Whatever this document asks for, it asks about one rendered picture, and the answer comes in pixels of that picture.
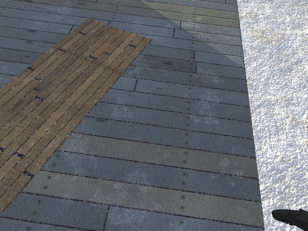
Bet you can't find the robot right hand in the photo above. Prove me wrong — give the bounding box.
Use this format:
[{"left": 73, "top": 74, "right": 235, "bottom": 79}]
[{"left": 271, "top": 209, "right": 308, "bottom": 231}]

